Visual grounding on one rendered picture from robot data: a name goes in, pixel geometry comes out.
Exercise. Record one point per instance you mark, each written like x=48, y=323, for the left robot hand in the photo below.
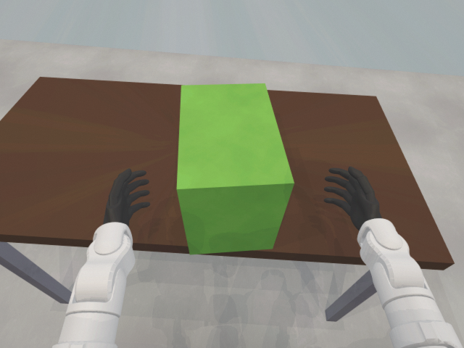
x=118, y=208

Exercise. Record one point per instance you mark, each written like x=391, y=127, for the right robot hand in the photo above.
x=361, y=203

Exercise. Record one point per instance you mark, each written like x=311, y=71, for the carton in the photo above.
x=234, y=181

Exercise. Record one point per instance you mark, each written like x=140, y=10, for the robot left forearm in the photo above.
x=97, y=296

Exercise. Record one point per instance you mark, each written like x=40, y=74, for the table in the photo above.
x=66, y=140

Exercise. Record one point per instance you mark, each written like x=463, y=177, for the robot right forearm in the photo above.
x=410, y=307

